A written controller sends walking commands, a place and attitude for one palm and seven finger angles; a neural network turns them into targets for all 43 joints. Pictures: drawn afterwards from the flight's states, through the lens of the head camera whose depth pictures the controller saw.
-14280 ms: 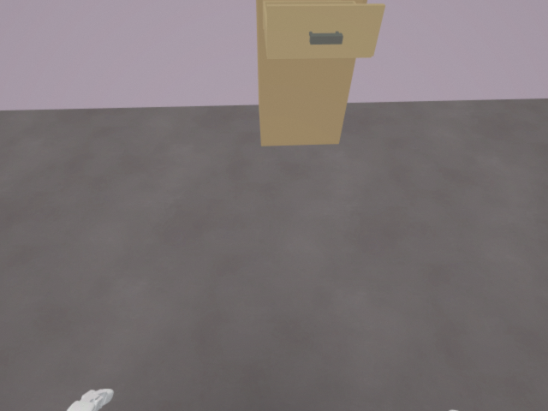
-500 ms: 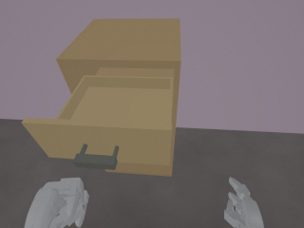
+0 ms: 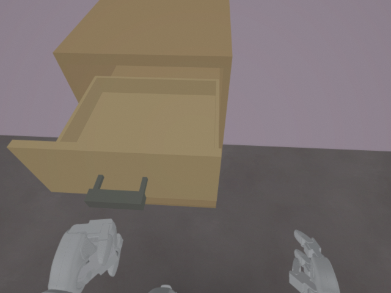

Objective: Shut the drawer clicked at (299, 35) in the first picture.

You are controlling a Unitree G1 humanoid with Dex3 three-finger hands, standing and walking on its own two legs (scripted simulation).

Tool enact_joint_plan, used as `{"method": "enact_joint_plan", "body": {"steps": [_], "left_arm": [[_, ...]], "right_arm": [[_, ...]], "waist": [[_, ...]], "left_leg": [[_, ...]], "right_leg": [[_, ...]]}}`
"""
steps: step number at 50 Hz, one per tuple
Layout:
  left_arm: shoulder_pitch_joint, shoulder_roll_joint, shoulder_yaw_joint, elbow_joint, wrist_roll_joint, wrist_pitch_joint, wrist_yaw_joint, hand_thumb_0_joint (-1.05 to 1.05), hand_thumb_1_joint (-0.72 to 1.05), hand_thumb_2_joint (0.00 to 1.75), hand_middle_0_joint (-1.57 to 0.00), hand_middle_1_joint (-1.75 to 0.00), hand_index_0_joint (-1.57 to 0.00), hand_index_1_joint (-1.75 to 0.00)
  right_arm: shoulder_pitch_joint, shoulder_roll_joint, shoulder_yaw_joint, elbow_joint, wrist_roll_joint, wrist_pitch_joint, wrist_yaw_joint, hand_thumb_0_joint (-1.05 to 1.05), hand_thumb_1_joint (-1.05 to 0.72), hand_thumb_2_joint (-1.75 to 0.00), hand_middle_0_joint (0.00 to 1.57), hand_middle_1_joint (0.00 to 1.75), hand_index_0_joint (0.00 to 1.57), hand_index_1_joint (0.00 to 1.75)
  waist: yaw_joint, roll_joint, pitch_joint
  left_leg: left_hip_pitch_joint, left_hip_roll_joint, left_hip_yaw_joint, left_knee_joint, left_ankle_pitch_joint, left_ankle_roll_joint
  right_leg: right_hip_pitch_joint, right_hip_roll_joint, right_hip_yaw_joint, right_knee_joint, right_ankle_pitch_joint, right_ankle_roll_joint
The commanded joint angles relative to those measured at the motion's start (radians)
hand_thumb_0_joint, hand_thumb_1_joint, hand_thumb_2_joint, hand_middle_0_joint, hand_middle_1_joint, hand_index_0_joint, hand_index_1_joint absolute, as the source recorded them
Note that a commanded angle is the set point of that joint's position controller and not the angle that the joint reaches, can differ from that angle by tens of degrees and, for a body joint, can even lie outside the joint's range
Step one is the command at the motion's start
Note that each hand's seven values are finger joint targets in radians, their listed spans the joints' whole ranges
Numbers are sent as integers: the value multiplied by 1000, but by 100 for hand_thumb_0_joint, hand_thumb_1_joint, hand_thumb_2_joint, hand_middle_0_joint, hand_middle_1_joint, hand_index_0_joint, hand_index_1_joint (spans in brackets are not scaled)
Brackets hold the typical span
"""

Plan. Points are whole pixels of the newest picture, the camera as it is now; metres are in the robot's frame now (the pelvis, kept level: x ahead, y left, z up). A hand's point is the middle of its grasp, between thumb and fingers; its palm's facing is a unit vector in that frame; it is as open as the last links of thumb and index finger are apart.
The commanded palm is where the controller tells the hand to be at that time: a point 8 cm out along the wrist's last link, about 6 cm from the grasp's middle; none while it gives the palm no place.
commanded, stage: bring the fist close to the handle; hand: left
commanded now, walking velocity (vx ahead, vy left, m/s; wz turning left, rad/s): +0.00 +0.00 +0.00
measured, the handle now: (119, 189) +0.32 +0.18 +0.03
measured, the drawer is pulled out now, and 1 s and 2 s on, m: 0.29 0.29 0.19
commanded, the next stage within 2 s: push the drawer shut in 0.86 s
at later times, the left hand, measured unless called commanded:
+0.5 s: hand (130, 235) +0.23 +0.14 +0.03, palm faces -0.04 -1.00 -0.03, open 3.3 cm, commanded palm +0.20 +0.20 +0.03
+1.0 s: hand (128, 241) +0.21 +0.14 +0.04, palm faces -0.04 -1.00 -0.04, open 3.3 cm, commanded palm +0.20 +0.20 +0.03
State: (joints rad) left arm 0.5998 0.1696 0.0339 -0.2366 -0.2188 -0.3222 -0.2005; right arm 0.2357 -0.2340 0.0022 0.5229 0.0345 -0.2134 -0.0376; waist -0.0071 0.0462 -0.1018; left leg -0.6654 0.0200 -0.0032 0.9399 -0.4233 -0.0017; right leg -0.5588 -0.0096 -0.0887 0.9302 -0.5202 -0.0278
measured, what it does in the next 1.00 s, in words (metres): stands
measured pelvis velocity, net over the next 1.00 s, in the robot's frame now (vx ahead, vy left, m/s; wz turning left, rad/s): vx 0.00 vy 0.00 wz -0.01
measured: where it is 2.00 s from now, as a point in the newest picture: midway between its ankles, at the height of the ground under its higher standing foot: outside the picture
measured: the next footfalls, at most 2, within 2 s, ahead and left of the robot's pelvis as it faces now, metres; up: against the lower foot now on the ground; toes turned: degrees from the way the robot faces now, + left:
none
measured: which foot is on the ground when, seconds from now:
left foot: down 0.00-1.00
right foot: down 0.00-1.00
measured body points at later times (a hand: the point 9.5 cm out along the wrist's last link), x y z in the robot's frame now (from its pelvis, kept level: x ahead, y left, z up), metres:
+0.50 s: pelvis -0.01 +0.01 -0.03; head +0.06 +0.01 +0.42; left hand +0.22 +0.19 +0.03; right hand +0.17 -0.22 -0.11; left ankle +0.03 +0.12 -0.69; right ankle -0.03 -0.10 -0.69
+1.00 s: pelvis +0.00 +0.00 -0.03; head +0.05 +0.00 +0.42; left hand +0.21 +0.19 +0.04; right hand +0.17 -0.24 -0.11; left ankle +0.03 +0.12 -0.69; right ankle -0.03 -0.10 -0.69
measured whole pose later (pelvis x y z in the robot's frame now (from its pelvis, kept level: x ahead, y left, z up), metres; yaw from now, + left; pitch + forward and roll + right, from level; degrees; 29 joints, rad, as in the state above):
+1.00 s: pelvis +0.00 +0.00 -0.03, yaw -1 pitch +15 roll -1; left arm 0.48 0.18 0.00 -0.16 -0.18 -0.40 -0.10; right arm 0.23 -0.24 0.00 0.47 0.02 -0.10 -0.02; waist -0.03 0.05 -0.15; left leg -0.89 0.03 -0.01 1.12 -0.49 0.00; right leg -0.77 0.00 -0.09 1.11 -0.59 -0.03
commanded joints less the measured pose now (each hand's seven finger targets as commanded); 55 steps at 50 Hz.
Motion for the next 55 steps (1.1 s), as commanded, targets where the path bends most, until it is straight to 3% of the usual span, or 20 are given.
{"method": "enact_joint_plan", "body": {"steps": [1,4,6,10,11,16,17,23,28,30,31,33,36,42,48,51,55], "left_arm": [[-15,101,82,-192,-5,-85,30,0,90,90,-140,-160,-140,-160],[-36,65,47,-183,-6,-101,37,0,90,90,-140,-160,-140,-160],[-75,87,61,-157,3,-108,45,0,90,90,-140,-160,-140,-160],[-156,43,-15,-154,17,-114,50,0,90,90,-140,-160,-140,-160],[-167,48,-13,-144,23,-112,57,0,90,90,-140,-160,-140,-160],[-171,82,28,-110,43,-98,95,0,90,90,-140,-160,-140,-160],[-173,58,10,-120,44,-100,101,0,90,90,-140,-160,-140,-160],[-207,44,2,-67,52,-106,123,0,90,90,-140,-160,-140,-160],[-180,55,-21,-165,48,-113,125,0,90,90,-140,-160,-140,-160],[-183,59,-15,-146,49,-104,129,0,90,90,-140,-160,-140,-160],[-167,81,13,-126,54,-100,134,0,90,90,-140,-160,-140,-160],[-155,43,-23,-116,55,-95,135,0,90,90,-140,-160,-140,-160],[-140,71,22,-76,50,-86,135,0,90,90,-140,-160,-140,-160],[-148,82,24,-159,33,-132,116,0,90,90,-140,-160,-140,-160],[-136,62,-4,-125,31,-143,99,0,90,90,-140,-160,-140,-160],[-208,94,24,-80,35,-125,99,0,90,90,-140,-160,-140,-160],[-288,107,45,-78,30,-123,104,0,90,90,-140,-160,-140,-160]], "right_arm": [[-85,-103,-46,-167,1,-43,-6,0,-90,-90,20,30,20,30],[-85,-101,-44,-177,-2,-34,-1,0,-90,-90,20,30,20,30],[-84,-108,-44,-167,-4,-26,-3,0,-90,-90,20,30,20,30],[-72,-115,-39,-183,-7,-25,1,0,-90,-90,20,30,20,30],[-69,-116,-38,-179,-10,-23,0,0,-90,-90,20,30,20,30],[-62,-118,-44,-187,-15,4,4,0,-90,-90,20,30,20,30],[-61,-115,-42,-195,-16,9,7,0,-90,-90,20,30,20,30],[-57,-114,-40,-199,-20,38,16,0,-90,-90,20,30,20,30],[-42,-113,-41,-218,-17,45,17,0,-90,-90,20,30,20,30],[-41,-114,-41,-217,-15,53,15,0,-90,-90,20,30,20,30],[-42,-115,-43,-210,-16,60,13,0,-90,-90,20,30,20,30],[-47,-110,-40,-220,-14,65,16,0,-90,-90,20,30,20,30],[-52,-114,-42,-214,-13,77,12,0,-90,-90,20,30,20,30],[-48,-108,-44,-218,-14,70,7,0,-90,-90,20,30,20,30],[-52,-110,-43,-210,-12,63,7,0,-90,-90,20,30,20,30],[-51,-121,-42,-201,-12,67,1,0,-90,-90,20,30,20,30],[-47,-123,-41,-201,-13,65,-1,0,-90,-90,20,30,20,30]], "waist": [[4,-64,-141],[-5,-41,-138],[-15,-57,-130],[-33,1,-151],[-34,-26,-160],[-18,-48,-224],[-14,-28,-238],[-21,-32,-233],[-15,6,-305],[-28,-37,-273],[-21,-40,-263],[-30,-42,-228],[-26,-80,-197],[-25,-25,-264],[-38,-22,-214],[-50,-57,-187],[-42,-43,-231]], "left_leg": [[119,-20,-17,-95,221,35],[103,-18,-16,-78,206,32],[75,-14,-22,-66,184,33],[67,-10,-34,-45,143,29],[58,-7,-38,-41,147,31],[41,-4,-37,-16,184,28],[43,-7,-34,-12,194,28],[-3,-5,-29,23,191,25],[52,-1,-29,18,247,28],[35,0,-28,19,233,28],[20,-1,-28,18,229,28],[5,-3,-27,17,198,27],[-33,-6,-23,22,168,28],[-3,-7,-15,40,205,31],[-23,-8,-22,43,169,31],[-62,-9,-22,57,126,33],[-44,-8,-21,55,128,33]], "right_leg": [[-4,14,36,-138,308,19],[-44,16,32,-116,290,19],[-70,20,34,-107,255,17],[-137,19,26,-73,199,14],[-135,21,26,-65,200,13],[-133,25,25,-27,237,10],[-134,23,25,-18,248,9],[-167,24,29,8,258,8],[-127,24,30,7,304,5],[-133,27,29,0,304,10],[-128,28,31,-1,302,8],[-151,27,27,-3,276,11],[-139,28,37,-16,261,11],[-121,23,49,-6,304,12],[-157,23,49,-14,260,12],[-173,21,66,-29,210,16],[-167,20,66,-24,204,15]]}}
